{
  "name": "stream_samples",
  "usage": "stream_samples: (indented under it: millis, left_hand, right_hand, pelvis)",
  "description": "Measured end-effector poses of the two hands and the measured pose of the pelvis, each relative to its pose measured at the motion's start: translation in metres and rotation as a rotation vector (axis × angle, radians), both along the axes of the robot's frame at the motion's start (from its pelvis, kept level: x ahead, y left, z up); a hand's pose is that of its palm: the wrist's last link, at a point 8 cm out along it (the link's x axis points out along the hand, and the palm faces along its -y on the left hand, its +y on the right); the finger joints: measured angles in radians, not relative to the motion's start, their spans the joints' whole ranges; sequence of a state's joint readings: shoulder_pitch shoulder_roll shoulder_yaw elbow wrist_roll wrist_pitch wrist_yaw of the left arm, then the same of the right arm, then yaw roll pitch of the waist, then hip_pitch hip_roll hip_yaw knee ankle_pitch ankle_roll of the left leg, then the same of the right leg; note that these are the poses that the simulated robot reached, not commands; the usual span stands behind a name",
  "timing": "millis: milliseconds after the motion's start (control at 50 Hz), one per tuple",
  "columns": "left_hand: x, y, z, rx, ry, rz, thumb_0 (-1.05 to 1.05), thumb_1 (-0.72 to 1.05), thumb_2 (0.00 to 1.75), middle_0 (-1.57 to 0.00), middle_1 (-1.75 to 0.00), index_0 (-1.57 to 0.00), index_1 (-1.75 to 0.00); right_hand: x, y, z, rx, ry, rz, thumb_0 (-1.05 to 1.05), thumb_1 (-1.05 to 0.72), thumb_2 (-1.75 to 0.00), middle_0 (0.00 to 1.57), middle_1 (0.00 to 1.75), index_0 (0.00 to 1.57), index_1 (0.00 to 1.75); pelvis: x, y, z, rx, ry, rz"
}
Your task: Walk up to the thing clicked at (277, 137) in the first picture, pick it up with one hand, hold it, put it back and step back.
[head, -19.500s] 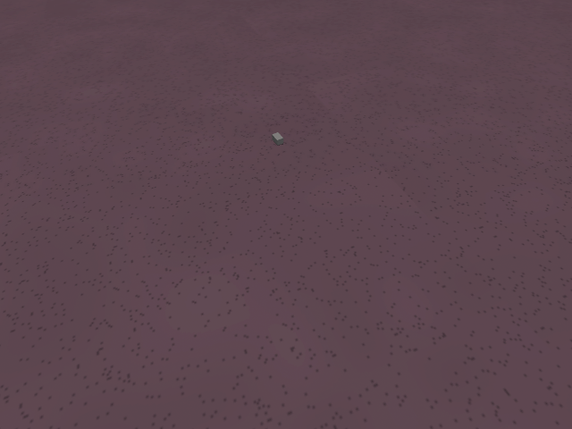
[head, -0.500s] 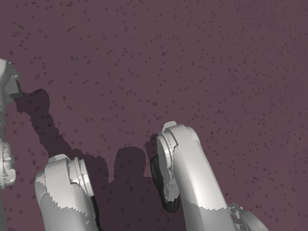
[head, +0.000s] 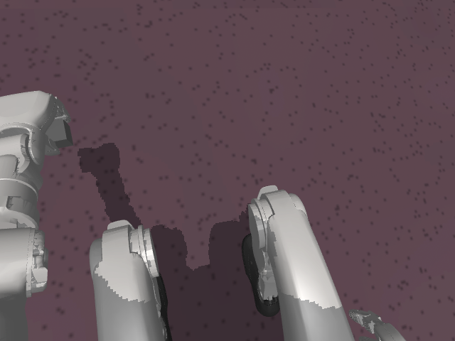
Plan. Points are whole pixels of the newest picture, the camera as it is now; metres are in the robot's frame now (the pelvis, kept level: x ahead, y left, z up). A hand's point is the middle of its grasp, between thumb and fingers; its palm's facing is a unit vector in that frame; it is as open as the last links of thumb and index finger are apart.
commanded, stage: lift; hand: left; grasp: from above
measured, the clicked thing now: (48, 136) +0.50 +0.27 -0.17
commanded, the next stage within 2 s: hold in 1.34 s
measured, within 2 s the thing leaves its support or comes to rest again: neither
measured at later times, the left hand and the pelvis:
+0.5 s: hand out of the picture +0.40 +0.28 +0.04, palm faces -0.42 -0.10 -0.90, open 6.9 cm; pelvis +0.00 +0.00 +0.12, yaw +4 degrees
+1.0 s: hand out of the picture +0.36 +0.25 +0.22, palm faces -0.43 -0.13 -0.89, open 7.0 cm; pelvis +0.04 -0.01 +0.30, yaw +5 degrees
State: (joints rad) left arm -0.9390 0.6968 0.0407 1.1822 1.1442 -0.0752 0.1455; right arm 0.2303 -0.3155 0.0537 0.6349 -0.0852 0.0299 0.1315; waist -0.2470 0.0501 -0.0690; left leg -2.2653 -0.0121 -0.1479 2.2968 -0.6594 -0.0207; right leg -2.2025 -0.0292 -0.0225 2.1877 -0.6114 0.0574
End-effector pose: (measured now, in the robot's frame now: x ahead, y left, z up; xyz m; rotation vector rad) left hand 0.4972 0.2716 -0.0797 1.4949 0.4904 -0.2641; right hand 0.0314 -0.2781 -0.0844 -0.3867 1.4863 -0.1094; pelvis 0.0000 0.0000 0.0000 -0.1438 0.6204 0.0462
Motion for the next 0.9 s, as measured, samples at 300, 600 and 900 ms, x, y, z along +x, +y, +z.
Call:
stream_samples:
  millis: [300,600,900]
  left_hand:
    - [-0.055,0.014,0.093,-0.011,-0.020,0.002,0.00,0.49,0.02,-0.99,-0.16,-1.01,-0.12]
    - [-0.102,0.000,0.219,-0.019,-0.048,0.031,0.00,0.49,0.01,-0.98,-0.15,-1.00,-0.12]
    - [-0.132,-0.014,0.335,-0.029,-0.029,0.057,0.00,0.48,0.01,-1.01,-0.13,-1.03,-0.09]
  right_hand:
    - [0.060,0.002,0.045,0.008,-0.177,0.008,0.00,-0.91,-0.90,0.20,0.30,0.21,0.30]
    - [0.108,0.026,0.132,0.078,-0.345,-0.025,0.00,-0.90,-0.89,0.20,0.30,0.21,0.30]
    - [0.112,0.021,0.243,0.065,-0.420,-0.078,0.01,-0.90,-0.89,0.20,0.30,0.21,0.30]
  pelvis:
    - [-0.004,0.002,0.061,0.030,-0.015,0.019]
    - [0.004,-0.002,0.162,0.076,-0.111,0.028]
    - [0.027,-0.007,0.272,0.117,-0.272,0.025]
